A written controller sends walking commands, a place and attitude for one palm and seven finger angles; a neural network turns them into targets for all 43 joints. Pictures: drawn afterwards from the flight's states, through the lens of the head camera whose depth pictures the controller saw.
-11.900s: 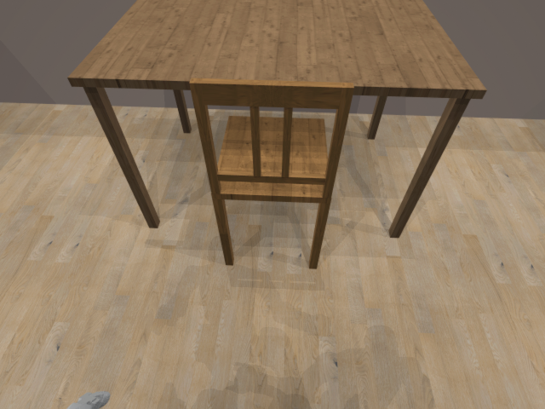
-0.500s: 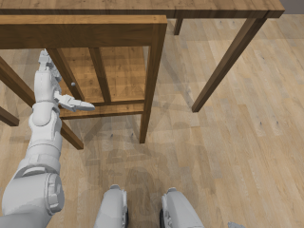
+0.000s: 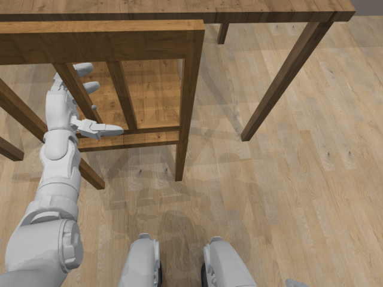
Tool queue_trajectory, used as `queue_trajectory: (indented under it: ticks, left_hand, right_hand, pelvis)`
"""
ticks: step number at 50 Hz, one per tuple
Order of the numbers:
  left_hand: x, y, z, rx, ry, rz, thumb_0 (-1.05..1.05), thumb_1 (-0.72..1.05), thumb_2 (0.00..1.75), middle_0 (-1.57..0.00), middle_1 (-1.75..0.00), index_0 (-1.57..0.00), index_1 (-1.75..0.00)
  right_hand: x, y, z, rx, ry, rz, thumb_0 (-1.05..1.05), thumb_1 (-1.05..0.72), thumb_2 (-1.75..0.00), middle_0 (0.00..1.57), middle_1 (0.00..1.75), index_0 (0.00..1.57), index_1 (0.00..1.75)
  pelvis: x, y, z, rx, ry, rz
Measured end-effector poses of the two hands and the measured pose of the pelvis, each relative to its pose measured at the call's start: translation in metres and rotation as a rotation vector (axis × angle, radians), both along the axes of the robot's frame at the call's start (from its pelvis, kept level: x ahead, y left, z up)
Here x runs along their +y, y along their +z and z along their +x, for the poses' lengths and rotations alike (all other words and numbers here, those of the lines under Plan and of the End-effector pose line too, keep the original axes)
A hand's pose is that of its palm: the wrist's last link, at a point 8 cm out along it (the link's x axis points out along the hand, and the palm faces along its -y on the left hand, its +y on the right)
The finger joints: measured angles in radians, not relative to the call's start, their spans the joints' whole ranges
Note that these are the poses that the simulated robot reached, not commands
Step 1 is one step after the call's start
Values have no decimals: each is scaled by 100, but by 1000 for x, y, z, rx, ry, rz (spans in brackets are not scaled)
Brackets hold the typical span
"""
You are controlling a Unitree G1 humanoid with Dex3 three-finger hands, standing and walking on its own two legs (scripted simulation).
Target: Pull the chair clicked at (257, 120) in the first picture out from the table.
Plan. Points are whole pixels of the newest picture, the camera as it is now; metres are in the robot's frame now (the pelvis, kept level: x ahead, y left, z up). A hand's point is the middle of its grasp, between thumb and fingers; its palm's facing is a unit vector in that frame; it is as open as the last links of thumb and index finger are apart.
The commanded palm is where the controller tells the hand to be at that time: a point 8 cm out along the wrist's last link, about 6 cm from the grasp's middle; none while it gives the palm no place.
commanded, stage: hook a spindle and tug to test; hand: left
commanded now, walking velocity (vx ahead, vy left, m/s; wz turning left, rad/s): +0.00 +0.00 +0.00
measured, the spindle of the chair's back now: (83, 101) +0.50 +0.21 +0.01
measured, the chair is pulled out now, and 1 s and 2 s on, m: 0.00 0.03 0.17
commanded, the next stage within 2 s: step backward, pulling the chair out in 1.04 s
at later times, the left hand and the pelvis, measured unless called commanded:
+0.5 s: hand (92, 107) +0.47 +0.18 +0.03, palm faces +0.10 -0.99 -0.02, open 5.4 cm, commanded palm +0.43 +0.22 +0.03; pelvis +0.01 +0.00 +0.01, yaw +0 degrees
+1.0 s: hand (94, 122) +0.44 +0.17 +0.03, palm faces +0.09 -1.00 -0.02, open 5.4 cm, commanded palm +0.40 +0.22 +0.03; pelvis +0.02 +0.00 +0.01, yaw +0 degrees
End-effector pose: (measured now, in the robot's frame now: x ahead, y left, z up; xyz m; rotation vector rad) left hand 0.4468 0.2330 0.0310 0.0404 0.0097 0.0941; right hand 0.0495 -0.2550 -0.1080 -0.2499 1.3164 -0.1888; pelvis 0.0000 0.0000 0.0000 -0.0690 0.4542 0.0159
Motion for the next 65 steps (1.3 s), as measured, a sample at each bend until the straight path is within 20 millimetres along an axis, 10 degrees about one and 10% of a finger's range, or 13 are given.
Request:
queue_trajectory:
  ticks: [10,23,58,65]
  left_hand:
    - [4,3,-3,1,4,-6,0,4,53,-46,-132,-43,-132]
    - [3,2,-3,-2,5,-14,1,71,82,-47,-141,-44,-144]
    - [-8,2,-48,-7,-1,-15,1,72,80,-45,-142,-42,-145]
    - [-12,26,-54,301,83,31,5,72,81,-37,-122,-41,-145]
  right_hand:
    - [-5,3,1,-4,-2,-7,1,-90,-90,20,30,21,30]
    - [-3,5,10,-16,1,-2,1,-90,-90,20,30,21,30]
    - [3,12,60,-152,51,24,1,-90,-90,20,30,21,30]
    - [19,57,57,-133,-36,39,1,-91,-90,20,30,20,30]
  pelvis:
    - [-2,2,2,-4,1,1]
    - [0,4,6,-3,0,1]
    - [-1,11,14,-34,1,15]
    - [1,63,17,-170,13,29]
